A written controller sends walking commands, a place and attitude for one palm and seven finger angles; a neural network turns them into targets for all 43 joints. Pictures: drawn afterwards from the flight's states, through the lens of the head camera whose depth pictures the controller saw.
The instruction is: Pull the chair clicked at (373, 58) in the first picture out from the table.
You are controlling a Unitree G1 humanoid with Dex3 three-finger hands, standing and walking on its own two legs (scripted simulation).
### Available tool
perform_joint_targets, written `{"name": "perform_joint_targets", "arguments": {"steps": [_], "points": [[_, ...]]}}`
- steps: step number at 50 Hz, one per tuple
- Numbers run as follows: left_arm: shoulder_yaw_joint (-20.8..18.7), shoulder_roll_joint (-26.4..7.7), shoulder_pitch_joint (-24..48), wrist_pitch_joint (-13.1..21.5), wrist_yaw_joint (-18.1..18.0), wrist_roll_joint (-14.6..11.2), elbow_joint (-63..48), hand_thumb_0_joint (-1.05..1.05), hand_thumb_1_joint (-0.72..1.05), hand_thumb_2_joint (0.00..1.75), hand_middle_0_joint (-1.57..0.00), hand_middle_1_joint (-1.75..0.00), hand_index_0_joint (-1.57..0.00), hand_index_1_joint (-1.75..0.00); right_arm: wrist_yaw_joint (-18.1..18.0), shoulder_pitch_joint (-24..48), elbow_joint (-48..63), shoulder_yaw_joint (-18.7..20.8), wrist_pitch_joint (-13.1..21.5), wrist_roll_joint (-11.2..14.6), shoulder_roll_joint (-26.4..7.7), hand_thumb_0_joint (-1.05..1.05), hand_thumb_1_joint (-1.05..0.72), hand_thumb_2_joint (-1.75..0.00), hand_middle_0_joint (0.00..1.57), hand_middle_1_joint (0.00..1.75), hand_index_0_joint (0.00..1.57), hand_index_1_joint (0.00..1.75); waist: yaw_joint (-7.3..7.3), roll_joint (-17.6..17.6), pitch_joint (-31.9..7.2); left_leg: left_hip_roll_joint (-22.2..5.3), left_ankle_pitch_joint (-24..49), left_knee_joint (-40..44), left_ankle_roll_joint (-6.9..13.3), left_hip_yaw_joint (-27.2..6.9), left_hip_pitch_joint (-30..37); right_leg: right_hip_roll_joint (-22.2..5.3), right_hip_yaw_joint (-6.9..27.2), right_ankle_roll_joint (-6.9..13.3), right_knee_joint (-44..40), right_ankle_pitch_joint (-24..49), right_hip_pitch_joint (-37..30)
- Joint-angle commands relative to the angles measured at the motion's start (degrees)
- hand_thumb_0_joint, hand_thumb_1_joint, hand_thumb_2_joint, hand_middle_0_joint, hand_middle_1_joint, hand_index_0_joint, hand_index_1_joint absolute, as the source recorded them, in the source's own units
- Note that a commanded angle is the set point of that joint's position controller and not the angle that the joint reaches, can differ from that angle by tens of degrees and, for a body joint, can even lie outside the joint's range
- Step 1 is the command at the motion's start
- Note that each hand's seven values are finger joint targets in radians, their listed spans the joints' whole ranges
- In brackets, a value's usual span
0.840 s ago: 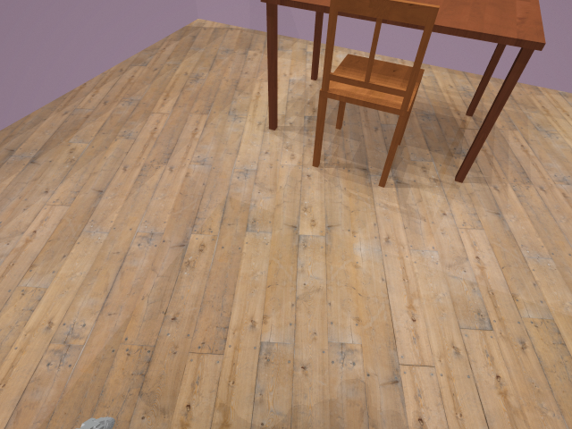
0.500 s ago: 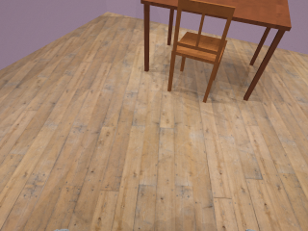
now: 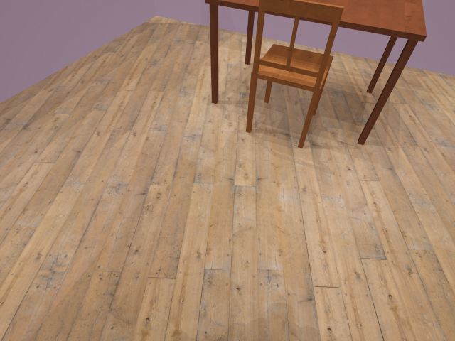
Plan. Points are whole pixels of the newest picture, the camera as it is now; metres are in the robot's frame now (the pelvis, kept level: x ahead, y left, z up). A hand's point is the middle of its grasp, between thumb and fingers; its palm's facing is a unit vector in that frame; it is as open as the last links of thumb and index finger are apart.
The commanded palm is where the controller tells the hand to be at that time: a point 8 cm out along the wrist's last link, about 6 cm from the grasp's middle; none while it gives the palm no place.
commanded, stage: look at it before walking up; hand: left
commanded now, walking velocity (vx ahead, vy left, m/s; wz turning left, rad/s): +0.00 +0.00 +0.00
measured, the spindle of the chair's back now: (292, 42) +1.50 -0.25 -0.12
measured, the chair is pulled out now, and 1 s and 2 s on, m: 0.00 0.00 0.00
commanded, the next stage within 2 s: walk to a spot facing it in 0.60 s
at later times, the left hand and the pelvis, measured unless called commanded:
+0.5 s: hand out of the picture +0.07 +0.24 -0.16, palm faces -0.03 -0.95 -0.32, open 7.4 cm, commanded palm none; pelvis +0.00 -0.01 +0.00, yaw +0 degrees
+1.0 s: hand out of the picture +0.05 +0.19 -0.18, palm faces -0.05 -0.98 -0.21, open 7.4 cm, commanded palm none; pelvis +0.05 -0.01 -0.01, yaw -4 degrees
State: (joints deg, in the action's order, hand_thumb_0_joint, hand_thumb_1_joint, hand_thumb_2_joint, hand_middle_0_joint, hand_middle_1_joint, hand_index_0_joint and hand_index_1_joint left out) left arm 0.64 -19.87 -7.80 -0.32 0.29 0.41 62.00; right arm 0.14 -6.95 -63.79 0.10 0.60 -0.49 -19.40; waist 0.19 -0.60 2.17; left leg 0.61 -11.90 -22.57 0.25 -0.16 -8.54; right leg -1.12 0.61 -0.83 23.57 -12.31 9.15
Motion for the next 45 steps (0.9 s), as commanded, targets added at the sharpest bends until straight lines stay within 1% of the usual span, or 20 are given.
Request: {"name": "perform_joint_targets", "arguments": {"steps": [1,4,7,12,22,25,28,29,31,33,35,36,37,38,39,40,42,43,44,45], "points": [[-2.4,-11.4,2.8,1.6,-0.9,0.2,-3.5,0.00,0.90,0.90,-0.20,-0.30,-0.20,-0.30,-0.7,3.4,3.8,2.2,1.4,0.0,-12.1,0.00,-0.90,-0.90,0.20,0.30,0.20,0.30,-0.06,0.2,-3.2,-7.3,5.1,4.7,1.6,-5.8,0.2,-5.7,5.3,2.4,-4.6,3.7,0.3],[-2.4,-11.4,2.6,1.7,-0.9,0.2,-3.5,0.00,0.90,0.90,-0.20,-0.30,-0.20,-0.30,-0.7,3.4,3.8,2.2,1.5,0.1,-11.9,0.00,-0.90,-0.90,0.20,0.30,0.20,0.30,-0.13,0.1,-3.9,-7.3,5.8,4.4,1.6,-5.7,0.9,-5.7,5.4,2.4,-4.7,4.5,0.1],[-2.4,-11.3,2.8,1.6,-0.9,0.2,-3.5,0.00,0.90,0.90,-0.20,-0.30,-0.20,-0.30,-0.6,3.6,3.7,2.2,1.4,0.0,-11.9,0.00,-0.90,-0.90,0.20,0.30,0.20,0.30,-0.03,0.3,-2.6,-7.1,3.9,4.9,1.4,-5.8,0.0,-5.7,5.6,2.3,-5.3,2.6,0.8],[-2.5,-11.3,2.8,1.8,-0.9,0.3,-3.5,0.00,0.90,0.90,-0.20,-0.30,-0.20,-0.30,-0.7,3.3,3.7,2.2,1.5,0.0,-11.8,0.00,-0.90,-0.90,0.20,0.30,0.20,0.30,-0.11,0.2,-4.0,-7.3,6.3,4.7,1.4,-5.7,0.8,-5.7,5.5,2.4,-5.0,5.1,-0.2],[-2.4,-11.4,2.3,1.9,-0.9,0.2,-3.3,0.00,0.90,0.90,-0.20,-0.30,-0.20,-0.30,-0.7,3.6,3.4,2.1,1.4,0.1,-11.7,0.00,-0.90,-0.90,0.20,0.30,0.20,0.30,-0.09,0.0,-4.1,-7.3,6.4,4.6,1.2,-5.4,1.6,-6.0,5.7,2.4,-5.6,5.7,-0.2],[-2.4,-11.5,2.5,1.9,-0.9,0.2,-3.2,0.00,0.90,0.90,-0.20,-0.30,-0.20,-0.30,-0.7,3.5,3.4,2.1,1.3,0.1,-11.7,0.00,-0.90,-0.90,0.20,0.30,0.20,0.30,-0.12,0.1,-3.2,-7.3,6.7,4.7,1.1,-5.4,1.4,-5.9,5.8,2.5,-5.8,6.1,0.0],[-2.5,-11.5,2.5,1.9,-0.9,0.2,-3.2,0.00,0.90,0.90,-0.20,-0.30,-0.20,-0.30,-0.7,3.2,3.5,2.0,1.3,0.2,-11.9,0.00,-0.90,-0.90,0.20,0.30,0.20,0.30,-0.11,0.0,-3.8,-7.4,6.8,4.8,1.1,-5.7,1.4,-5.7,5.7,2.5,-5.6,6.0,-0.5],[-2.4,-11.4,2.3,1.8,-0.9,0.2,-3.2,0.00,0.90,0.90,-0.20,-0.30,-0.20,-0.30,-0.7,3.7,3.4,2.0,1.3,0.1,-11.8,0.00,-0.90,-0.90,0.20,0.30,0.20,0.30,0.02,0.8,-3.4,-7.4,6.6,4.9,1.2,-5.5,1.5,-5.9,5.7,2.4,-5.9,5.7,-0.2],[-2.4,-11.4,2.5,1.8,-0.9,0.3,-3.2,0.00,0.90,0.90,-0.20,-0.30,-0.20,-0.30,-0.7,3.5,3.3,2.0,1.3,0.1,-11.8,0.00,-0.90,-0.90,0.20,0.30,0.20,0.30,0.01,0.1,-2.9,-7.3,5.5,5.3,1.1,-5.6,0.9,-5.7,5.7,2.3,-6.1,4.5,-0.2],[-2.4,-11.4,2.1,1.8,-0.9,0.3,-3.1,0.00,0.90,0.90,-0.20,-0.30,-0.20,-0.30,-0.7,3.4,3.4,2.0,1.3,0.2,-11.8,0.00,-0.90,-0.90,0.20,0.30,0.20,0.30,-0.05,-0.2,-3.7,-7.3,6.0,4.9,1.2,-5.7,1.6,-5.8,5.9,2.5,-6.3,4.8,-0.2],[-2.4,-11.4,2.4,1.8,-0.9,0.2,-3.2,0.00,0.90,0.90,-0.20,-0.30,-0.20,-0.30,-0.7,3.3,3.3,2.0,1.4,0.1,-11.9,0.00,-0.90,-0.90,0.20,0.30,0.20,0.30,-0.09,0.7,-4.0,-7.5,7.1,5.0,1.1,-5.6,1.7,-5.8,5.7,2.4,-5.8,6.1,-0.7],[-1.5,-7.1,0.1,1.3,-1.0,0.1,-1.9,0.00,0.90,0.90,-0.20,-0.30,-0.20,-0.30,-0.6,1.8,2.2,0.9,1.0,-0.1,-7.5,0.00,-0.90,-0.90,0.20,0.30,0.20,0.30,0.03,0.0,-5.2,-7.5,5.0,4.5,0.6,-4.6,2.5,-5.8,5.3,1.8,-6.0,3.6,-1.0],[-0.9,-4.3,-2.0,0.7,-1.1,0.2,-1.3,0.00,0.90,0.90,-0.20,-0.30,-0.20,-0.30,-0.4,-0.3,1.6,0.2,0.4,-0.4,-4.4,0.00,-0.90,-0.90,0.20,0.30,0.20,0.30,-0.02,-0.3,-4.7,-6.9,0.3,3.7,0.0,-3.7,2.2,-5.2,5.8,1.6,-5.6,-2.4,0.0],[-1.0,-4.0,-3.2,0.2,-0.9,0.5,-1.1,0.00,0.90,0.90,-0.20,-0.30,-0.20,-0.30,-0.3,-1.8,1.5,0.3,0.1,-0.5,-4.2,0.00,-0.90,-0.90,0.20,0.30,0.20,0.30,0.00,-0.1,-3.7,-6.7,-6.3,3.4,0.0,-3.4,1.2,-4.7,6.3,1.9,-5.4,-9.0,1.4],[-1.2,-4.2,-3.6,-0.1,-0.6,0.6,-1.2,0.00,0.90,0.90,-0.20,-0.30,-0.20,-0.30,-0.3,-2.2,1.5,0.6,-0.2,-0.7,-4.5,0.00,-0.90,-0.90,0.20,0.30,0.20,0.30,-0.05,-0.4,-0.7,-6.6,-13.3,4.1,0.3,-3.6,-1.1,-4.0,6.9,2.2,-5.4,-14.8,3.8],[-1.4,-4.3,-4.0,-0.3,-0.2,0.8,-1.6,0.00,0.90,0.90,-0.20,-0.30,-0.20,-0.30,-0.2,-2.6,1.7,0.9,-0.3,-0.9,-4.9,0.00,-0.90,-0.90,0.20,0.30,0.20,0.30,-0.05,0.4,2.3,-6.9,-18.7,5.0,0.6,-4.1,-3.3,-3.3,7.0,2.6,-4.8,-18.3,6.1],[-2.0,-3.7,-5.5,-0.3,0.3,1.0,-2.4,0.00,0.90,0.90,-0.20,-0.30,-0.20,-0.30,-0.2,-3.7,2.4,1.4,-0.2,-0.9,-5.5,0.00,-0.90,-0.90,0.20,0.30,0.20,0.30,0.13,1.7,5.1,-8.0,-23.6,5.7,1.7,-5.3,-5.5,-1.8,6.6,3.2,-2.0,-20.0,8.7],[-2.0,-3.2,-6.7,-0.1,0.5,1.0,-2.6,0.00,0.90,0.90,-0.20,-0.30,-0.20,-0.30,-0.2,-4.2,2.6,1.7,0.0,-0.8,-5.8,0.00,-0.90,-0.90,0.20,0.30,0.20,0.30,0.27,2.1,4.8,-8.8,-23.9,5.1,2.4,-6.1,-4.8,-1.3,6.3,3.5,-0.5,-19.2,9.4],[-2.3,-2.3,-7.2,0.3,0.6,1.0,-2.9,0.00,0.90,0.90,-0.20,-0.30,-0.20,-0.30,-0.3,-5.5,2.8,1.8,0.4,-0.8,-5.5,0.00,-0.90,-0.90,0.20,0.30,0.20,0.30,-0.15,3.0,4.4,-9.7,-22.4,4.9,3.2,-6.8,-3.9,-0.6,5.7,3.7,2.1,-16.8,9.8],[-2.4,-1.5,-8.4,0.7,0.7,1.0,-3.2,0.00,0.90,0.90,-0.20,-0.30,-0.20,-0.30,-0.4,-6.4,3.0,2.1,0.8,-0.7,-5.6,0.00,-0.90,-0.90,0.20,0.30,0.20,0.30,-0.01,4.2,3.4,-11.0,-20.4,4.3,4.1,-7.5,-2.1,-0.1,4.6,3.8,4.5,-14.2,10.4]]}}
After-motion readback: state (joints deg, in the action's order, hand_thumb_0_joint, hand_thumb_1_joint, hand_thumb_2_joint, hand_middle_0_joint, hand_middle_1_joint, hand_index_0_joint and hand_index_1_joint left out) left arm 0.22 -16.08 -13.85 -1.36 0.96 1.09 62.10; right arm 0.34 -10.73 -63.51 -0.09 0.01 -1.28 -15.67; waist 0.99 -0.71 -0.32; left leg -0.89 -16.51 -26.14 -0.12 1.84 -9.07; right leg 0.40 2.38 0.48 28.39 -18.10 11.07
